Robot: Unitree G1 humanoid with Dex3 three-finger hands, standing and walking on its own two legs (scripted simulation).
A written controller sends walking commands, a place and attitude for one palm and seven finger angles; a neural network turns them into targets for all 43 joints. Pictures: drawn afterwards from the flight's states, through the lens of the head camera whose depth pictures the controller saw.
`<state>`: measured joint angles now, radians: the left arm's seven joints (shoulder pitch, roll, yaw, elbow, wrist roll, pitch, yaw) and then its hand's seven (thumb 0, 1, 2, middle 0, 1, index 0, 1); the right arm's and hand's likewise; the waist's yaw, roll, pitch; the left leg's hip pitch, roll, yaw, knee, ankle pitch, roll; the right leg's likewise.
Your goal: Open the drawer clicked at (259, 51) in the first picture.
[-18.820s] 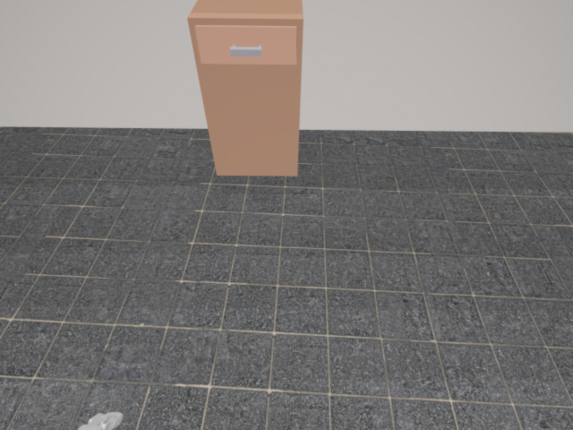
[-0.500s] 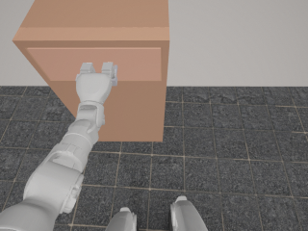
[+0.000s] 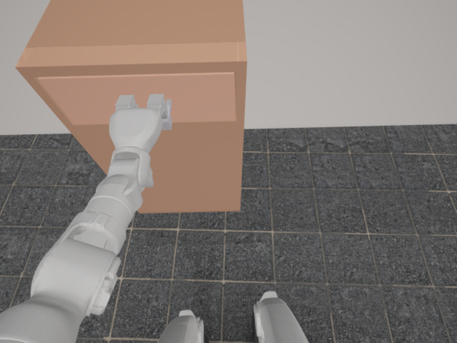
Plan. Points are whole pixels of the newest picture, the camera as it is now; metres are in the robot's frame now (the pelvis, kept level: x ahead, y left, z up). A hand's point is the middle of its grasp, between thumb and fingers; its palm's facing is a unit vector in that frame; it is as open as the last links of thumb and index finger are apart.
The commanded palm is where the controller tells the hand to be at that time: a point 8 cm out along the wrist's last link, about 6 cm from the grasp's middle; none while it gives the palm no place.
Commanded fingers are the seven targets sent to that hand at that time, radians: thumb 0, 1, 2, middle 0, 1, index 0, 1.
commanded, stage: lift the fingers back up to retry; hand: left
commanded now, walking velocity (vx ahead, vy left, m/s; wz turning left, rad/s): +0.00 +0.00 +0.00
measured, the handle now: (143, 113) +0.58 +0.15 +0.00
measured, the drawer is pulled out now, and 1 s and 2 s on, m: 0.00 0.00 0.00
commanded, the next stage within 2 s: re-aim the fingers above the handle in 0.62 s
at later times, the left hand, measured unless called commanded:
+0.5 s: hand (139, 123) +0.50 +0.14 +0.06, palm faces +0.01 -0.02 -1.00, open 13.8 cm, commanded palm +0.46 +0.14 +0.11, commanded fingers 0.00 -0.50 0.30 -0.30 -1.20 -0.30 -1.20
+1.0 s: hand (113, 139) +0.47 +0.18 +0.06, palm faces -0.02 +0.01 -1.00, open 13.8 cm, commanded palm +0.44 +0.16 +0.11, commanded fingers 0.00 -0.50 0.30 -0.30 -1.20 -0.30 -1.20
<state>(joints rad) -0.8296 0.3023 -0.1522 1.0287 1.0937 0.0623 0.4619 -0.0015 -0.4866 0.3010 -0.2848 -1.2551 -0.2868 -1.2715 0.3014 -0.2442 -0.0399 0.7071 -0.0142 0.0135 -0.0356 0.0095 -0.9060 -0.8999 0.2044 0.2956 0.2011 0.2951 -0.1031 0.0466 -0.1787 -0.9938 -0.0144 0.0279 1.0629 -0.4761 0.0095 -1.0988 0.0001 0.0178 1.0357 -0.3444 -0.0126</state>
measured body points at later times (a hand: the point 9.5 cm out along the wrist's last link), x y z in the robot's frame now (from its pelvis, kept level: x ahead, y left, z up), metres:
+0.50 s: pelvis +0.05 +0.00 +0.05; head +0.13 -0.03 +0.49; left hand +0.49 +0.13 +0.11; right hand +0.12 -0.26 -0.10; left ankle +0.01 +0.12 -0.66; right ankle +0.07 -0.11 -0.66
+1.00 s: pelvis +0.05 +0.00 +0.05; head +0.13 -0.03 +0.50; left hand +0.46 +0.18 +0.11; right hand +0.17 -0.25 -0.09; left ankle +0.01 +0.12 -0.66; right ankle +0.07 -0.11 -0.66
